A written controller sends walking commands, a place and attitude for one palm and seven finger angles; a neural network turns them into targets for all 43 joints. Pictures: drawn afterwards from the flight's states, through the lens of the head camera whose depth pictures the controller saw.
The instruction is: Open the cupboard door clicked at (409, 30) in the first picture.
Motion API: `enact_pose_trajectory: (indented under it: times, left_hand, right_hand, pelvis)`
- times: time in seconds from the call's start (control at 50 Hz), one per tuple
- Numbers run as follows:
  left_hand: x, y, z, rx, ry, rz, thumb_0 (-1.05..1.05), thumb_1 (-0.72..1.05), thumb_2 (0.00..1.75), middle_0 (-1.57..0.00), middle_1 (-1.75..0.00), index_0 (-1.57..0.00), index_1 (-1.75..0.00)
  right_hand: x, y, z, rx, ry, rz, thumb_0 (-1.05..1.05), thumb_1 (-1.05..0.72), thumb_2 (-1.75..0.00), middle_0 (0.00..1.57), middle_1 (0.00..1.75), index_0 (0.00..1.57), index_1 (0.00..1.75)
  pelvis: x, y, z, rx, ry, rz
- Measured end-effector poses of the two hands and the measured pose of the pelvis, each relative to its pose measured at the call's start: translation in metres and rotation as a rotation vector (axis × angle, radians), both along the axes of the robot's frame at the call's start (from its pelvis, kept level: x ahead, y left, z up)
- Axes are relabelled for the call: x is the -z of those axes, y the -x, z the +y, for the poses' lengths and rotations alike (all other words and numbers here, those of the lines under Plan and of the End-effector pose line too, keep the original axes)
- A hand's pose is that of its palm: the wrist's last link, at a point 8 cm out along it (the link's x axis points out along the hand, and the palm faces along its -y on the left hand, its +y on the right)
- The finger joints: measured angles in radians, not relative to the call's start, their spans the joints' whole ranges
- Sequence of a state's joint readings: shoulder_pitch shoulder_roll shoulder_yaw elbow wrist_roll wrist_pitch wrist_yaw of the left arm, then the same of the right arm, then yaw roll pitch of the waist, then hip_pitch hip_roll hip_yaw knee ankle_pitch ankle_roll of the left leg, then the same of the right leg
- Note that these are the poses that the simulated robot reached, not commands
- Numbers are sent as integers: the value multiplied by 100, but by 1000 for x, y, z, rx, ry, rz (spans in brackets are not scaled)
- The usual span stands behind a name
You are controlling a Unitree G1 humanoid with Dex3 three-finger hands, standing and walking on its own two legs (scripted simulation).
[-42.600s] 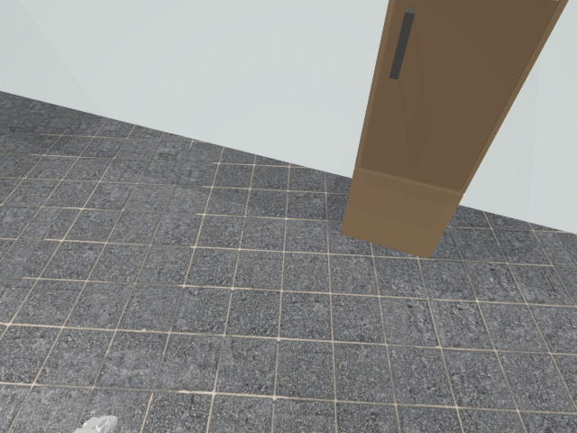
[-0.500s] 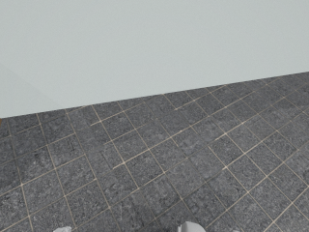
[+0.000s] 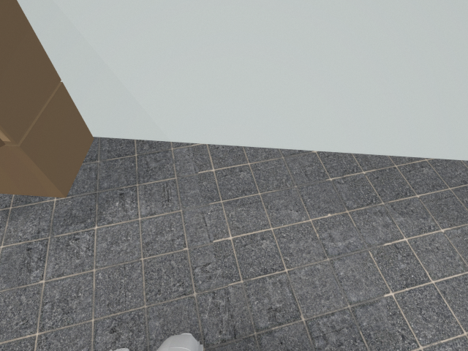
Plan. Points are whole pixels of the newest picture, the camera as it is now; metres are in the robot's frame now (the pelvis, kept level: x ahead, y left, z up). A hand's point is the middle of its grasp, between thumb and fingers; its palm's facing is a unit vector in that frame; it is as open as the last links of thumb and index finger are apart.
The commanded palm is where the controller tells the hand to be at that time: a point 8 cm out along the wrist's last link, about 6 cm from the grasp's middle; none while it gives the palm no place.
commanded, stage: turn to face it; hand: left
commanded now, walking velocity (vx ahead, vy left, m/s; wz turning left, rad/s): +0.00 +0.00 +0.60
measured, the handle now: out of the picture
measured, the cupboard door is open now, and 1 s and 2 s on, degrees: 50 50 50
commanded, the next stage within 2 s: take the last steps up to it in 1.36 s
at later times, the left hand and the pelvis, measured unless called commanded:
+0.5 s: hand out of the picture +0.08 +0.22 -0.15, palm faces +0.28 -0.92 -0.28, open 7.3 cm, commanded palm none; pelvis +0.01 -0.02 -0.01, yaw +16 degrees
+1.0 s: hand out of the picture -0.07 +0.21 -0.18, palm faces +0.60 -0.77 -0.23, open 7.4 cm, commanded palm none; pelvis +0.01 +0.01 +0.00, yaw +35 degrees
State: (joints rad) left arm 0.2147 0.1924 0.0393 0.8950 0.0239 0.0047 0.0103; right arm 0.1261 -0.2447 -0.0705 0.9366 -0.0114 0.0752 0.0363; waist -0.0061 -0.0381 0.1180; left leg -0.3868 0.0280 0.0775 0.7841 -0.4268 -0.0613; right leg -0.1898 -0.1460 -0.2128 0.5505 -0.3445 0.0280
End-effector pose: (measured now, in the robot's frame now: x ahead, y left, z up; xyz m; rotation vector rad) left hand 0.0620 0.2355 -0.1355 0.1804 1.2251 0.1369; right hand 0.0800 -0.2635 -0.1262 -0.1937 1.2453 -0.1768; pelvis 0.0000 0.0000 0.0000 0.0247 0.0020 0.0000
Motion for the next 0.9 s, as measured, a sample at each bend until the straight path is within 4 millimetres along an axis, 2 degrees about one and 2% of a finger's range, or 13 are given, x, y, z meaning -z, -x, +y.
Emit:
enact_pose_trajectory:
  times: [0.1, 0.16, 0.24, 0.36, 0.44, 0.5, 0.6, 0.7, 0.8, 0.9]
  left_hand:
    - [25, 33, 32, -102, 11, 72, 1, 91, 90, -20, -30, -21, -30]
    - [21, 37, 46, -139, -6, 87, 1, 91, 90, -20, -30, -20, -30]
    - [7, 29, 55, -175, -18, 31, 1, 91, 90, -20, -30, -20, -30]
    - [-10, 11, 52, -207, -44, -59, 1, 91, 90, -20, -30, -20, -30]
    - [-17, 3, 38, -228, -66, -104, 1, 91, 90, -20, -30, -20, -30]
    - [-19, 6, 25, -253, -95, -133, 1, 91, 90, -20, -30, -20, -30]
    - [-25, 34, 2, -326, -87, -91, 1, 91, 90, -20, -30, -20, -30]
    - [-18, 64, -13, -414, -46, -43, 1, 91, 90, -20, -30, -20, -30]
    - [-1, 106, -16, -521, -3, 0, 1, 91, 90, -20, -30, -21, -30]
    - [25, 153, -3, -621, 27, 79, 1, 91, 90, -20, -30, -21, -30]
  right_hand:
    - [-3, -48, 25, -111, 40, -96, 1, -91, -90, 20, 29, 19, 30]
    - [-12, -56, 36, -149, 52, -116, 0, -91, -90, 20, 29, 20, 30]
    - [-17, -57, 43, -184, 52, -93, 0, -91, -90, 20, 29, 20, 30]
    - [-10, -51, 41, -218, 21, -39, 0, -90, -90, 20, 30, 20, 30]
    - [2, -50, 28, -233, -4, -1, 0, -90, -90, 20, 30, 20, 30]
    - [17, -57, 15, -246, -22, 20, 0, -90, -90, 20, 30, 20, 30]
    - [15, -75, 7, -305, -25, 48, 1, -91, -90, 20, 29, 20, 30]
    - [6, -101, 18, -386, -16, 50, 1, -91, -90, 20, 29, 19, 30]
    - [1, -138, 55, -512, 4, 8, 1, -91, -90, 20, 29, 19, 30]
    - [-3, -171, 104, -622, 17, -112, 1, -91, -90, 20, 29, 19, 30]
  pelvis:
    - [14, -3, 17, -59, 14, 6]
    - [9, -3, 20, -87, 29, 9]
    - [-1, -4, 20, -129, 45, 10]
    - [-5, -7, 10, -194, 50, 11]
    - [-1, -10, -6, -246, 43, 15]
    - [6, -13, -20, -280, 24, 19]
    - [-2, -17, -27, -363, 8, 0]
    - [-6, -23, -27, -443, -7, -1]
    - [0, -22, -15, -514, 0, -4]
    - [15, -16, 3, -568, 14, -6]
